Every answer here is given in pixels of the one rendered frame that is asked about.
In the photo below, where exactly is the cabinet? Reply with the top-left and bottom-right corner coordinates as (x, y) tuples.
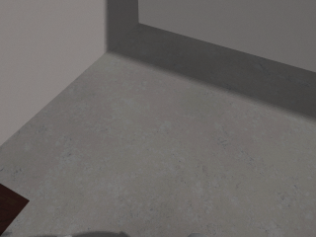
(0, 184), (29, 236)

